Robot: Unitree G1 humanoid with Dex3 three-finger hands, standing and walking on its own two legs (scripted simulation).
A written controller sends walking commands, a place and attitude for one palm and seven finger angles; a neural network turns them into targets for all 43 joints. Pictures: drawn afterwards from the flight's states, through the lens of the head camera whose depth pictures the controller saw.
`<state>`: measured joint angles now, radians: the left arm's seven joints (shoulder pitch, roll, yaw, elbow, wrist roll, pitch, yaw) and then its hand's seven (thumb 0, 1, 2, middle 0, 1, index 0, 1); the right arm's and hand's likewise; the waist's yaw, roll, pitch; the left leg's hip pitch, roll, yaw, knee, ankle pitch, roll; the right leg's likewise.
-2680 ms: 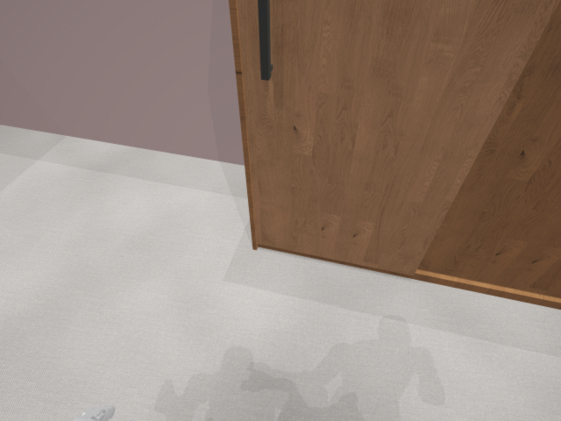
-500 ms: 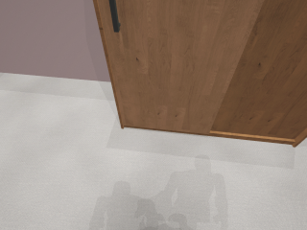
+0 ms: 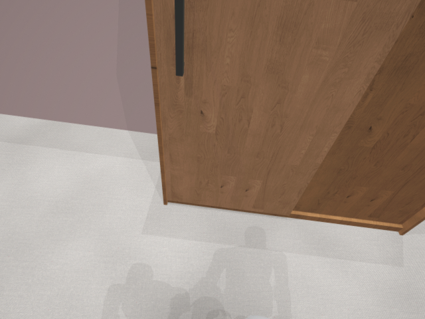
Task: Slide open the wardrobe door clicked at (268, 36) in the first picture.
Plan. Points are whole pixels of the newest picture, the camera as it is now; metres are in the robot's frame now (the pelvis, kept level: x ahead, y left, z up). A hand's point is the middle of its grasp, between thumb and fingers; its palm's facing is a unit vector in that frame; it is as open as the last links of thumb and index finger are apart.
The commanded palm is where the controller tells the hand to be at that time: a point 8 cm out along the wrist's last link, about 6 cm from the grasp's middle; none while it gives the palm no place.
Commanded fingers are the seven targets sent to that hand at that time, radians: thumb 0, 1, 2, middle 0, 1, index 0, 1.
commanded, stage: take the last steps up to it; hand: left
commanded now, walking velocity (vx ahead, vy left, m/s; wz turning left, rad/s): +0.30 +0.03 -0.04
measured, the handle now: (181, 26) +0.78 +0.15 +0.19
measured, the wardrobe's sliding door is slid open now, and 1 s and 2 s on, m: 0.00 0.00 0.00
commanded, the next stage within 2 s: come to a stop and stand still in 0.48 s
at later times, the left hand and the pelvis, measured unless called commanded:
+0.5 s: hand (135, 264) +0.27 +0.19 -0.18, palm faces +0.08 -0.97 -0.21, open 7.1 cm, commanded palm none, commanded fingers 0.00 0.90 0.90 -0.20 -0.30 -0.20 -0.30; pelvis +0.22 +0.01 -0.01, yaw +1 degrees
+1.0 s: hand (124, 241) +0.33 +0.24 -0.19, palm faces +0.02 -0.97 -0.26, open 7.4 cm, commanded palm none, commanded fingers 0.00 0.90 0.90 -0.20 -0.30 -0.20 -0.30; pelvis +0.27 +0.03 -0.02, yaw -3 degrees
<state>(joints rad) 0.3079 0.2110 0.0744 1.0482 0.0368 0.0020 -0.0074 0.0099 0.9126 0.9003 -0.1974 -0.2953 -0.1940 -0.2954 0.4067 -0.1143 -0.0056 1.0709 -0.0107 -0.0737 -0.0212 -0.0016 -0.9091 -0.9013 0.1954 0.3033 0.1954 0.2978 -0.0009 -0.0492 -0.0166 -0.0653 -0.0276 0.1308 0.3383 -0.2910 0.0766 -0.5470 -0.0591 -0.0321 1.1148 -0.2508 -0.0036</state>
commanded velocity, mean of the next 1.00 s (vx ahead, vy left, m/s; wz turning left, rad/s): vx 0.03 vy -0.04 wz -0.01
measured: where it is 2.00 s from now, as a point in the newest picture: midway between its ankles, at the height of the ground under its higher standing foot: outside the picture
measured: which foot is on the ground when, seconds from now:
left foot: down 0.00-0.30, up 0.32-0.66, down 0.68-1.00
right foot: up 0.00-0.28, down 0.30-0.70, up 0.72-1.00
